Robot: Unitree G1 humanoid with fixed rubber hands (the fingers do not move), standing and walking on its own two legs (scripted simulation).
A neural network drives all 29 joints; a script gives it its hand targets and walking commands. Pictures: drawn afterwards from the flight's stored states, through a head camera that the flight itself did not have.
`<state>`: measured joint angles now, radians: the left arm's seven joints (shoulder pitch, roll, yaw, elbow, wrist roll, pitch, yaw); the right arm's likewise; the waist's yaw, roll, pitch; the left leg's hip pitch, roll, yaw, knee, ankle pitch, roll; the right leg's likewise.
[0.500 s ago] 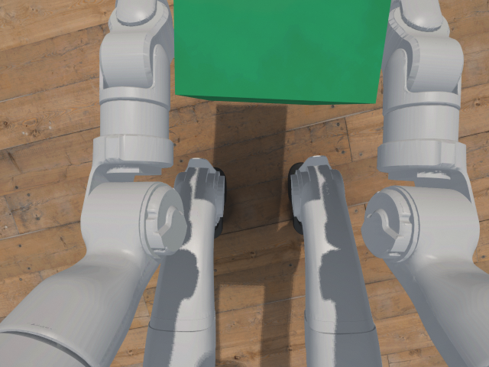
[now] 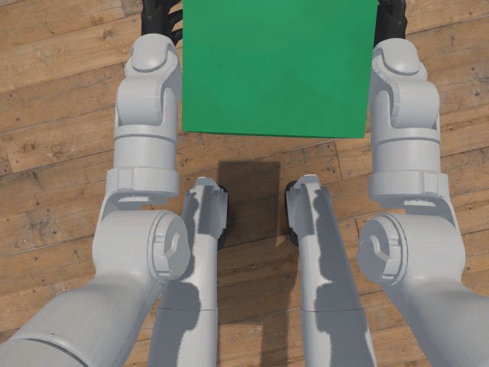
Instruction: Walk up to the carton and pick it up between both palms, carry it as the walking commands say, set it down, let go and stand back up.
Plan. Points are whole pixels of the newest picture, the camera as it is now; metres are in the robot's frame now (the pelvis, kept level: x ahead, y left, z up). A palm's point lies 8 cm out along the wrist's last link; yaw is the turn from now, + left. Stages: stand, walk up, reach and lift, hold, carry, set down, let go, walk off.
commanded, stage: reach and lift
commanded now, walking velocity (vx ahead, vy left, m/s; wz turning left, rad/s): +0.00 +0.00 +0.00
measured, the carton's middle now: (269, 41) +0.52 -0.02 -0.14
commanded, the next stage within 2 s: none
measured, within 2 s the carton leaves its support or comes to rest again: neither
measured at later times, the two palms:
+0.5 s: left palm (116, 14) +0.48 +0.12 +0.05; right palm (445, 31) +0.46 -0.16 +0.03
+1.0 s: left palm out of the picture +0.46 +0.13 +0.10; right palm out of the picture +0.45 -0.16 +0.09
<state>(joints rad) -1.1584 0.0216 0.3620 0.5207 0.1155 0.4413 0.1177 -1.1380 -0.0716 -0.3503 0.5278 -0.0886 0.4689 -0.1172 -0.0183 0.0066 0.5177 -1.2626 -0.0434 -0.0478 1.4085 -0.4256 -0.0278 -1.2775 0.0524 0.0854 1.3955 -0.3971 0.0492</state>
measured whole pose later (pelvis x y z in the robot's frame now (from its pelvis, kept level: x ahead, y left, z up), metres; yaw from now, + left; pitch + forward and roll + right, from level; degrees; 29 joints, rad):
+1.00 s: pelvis +0.11 +0.00 +0.14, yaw +0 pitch +22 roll +0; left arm -0.43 -0.19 0.32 0.44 0.25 0.36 0.00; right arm -0.39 0.14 -0.33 0.43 -0.20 0.37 -0.02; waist -0.02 0.01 -0.11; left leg -0.77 -0.02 -0.07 0.65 -0.25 -0.01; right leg -0.78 0.02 0.08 0.63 -0.23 0.03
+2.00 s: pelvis +0.11 +0.00 +0.17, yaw +1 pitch -5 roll +0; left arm -0.34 -0.17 0.25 0.32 0.24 0.71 0.01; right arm -0.31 0.14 -0.24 0.30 -0.23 0.75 -0.03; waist -0.01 0.01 0.01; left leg -0.11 -0.01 -0.08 0.41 -0.21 -0.01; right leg -0.11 0.01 0.07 0.39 -0.18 0.02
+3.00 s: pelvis +0.12 -0.01 +0.17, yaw +1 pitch -7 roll +0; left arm -0.26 -0.15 0.18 0.24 0.21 0.76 0.01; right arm -0.22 0.14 -0.17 0.23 -0.22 0.78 -0.05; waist 0.02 0.01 0.02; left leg -0.07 -0.01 -0.09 0.40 -0.21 -0.02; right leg -0.07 0.02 0.07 0.39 -0.19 0.01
